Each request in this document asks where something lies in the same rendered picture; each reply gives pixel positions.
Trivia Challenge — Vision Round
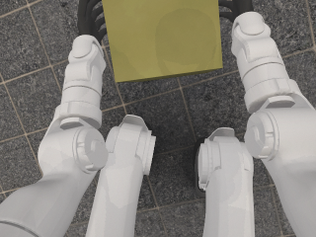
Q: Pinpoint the right robot hand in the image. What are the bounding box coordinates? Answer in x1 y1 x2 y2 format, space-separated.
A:
218 0 255 24

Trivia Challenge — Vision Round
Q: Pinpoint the left robot forearm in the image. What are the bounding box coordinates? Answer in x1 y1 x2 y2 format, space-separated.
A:
38 35 107 156

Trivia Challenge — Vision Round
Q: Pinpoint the right robot forearm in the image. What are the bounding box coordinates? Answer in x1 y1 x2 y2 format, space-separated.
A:
231 11 316 114

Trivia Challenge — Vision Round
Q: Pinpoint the left robot hand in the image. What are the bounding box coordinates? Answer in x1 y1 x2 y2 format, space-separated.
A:
77 0 108 45

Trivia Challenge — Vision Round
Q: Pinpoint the carton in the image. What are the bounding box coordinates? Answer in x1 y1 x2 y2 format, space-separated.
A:
102 0 223 83

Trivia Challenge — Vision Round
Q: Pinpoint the left robot upper arm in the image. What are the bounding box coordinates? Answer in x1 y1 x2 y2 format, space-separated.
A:
0 125 109 237

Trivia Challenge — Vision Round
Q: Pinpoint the robot right shin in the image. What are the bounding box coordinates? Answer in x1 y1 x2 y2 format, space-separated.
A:
198 127 254 191

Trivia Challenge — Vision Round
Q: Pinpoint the left robot thigh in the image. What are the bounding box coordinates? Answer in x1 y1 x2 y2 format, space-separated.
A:
85 122 156 237

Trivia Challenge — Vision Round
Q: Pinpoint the right robot upper arm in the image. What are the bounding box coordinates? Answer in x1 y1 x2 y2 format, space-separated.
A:
244 107 316 237

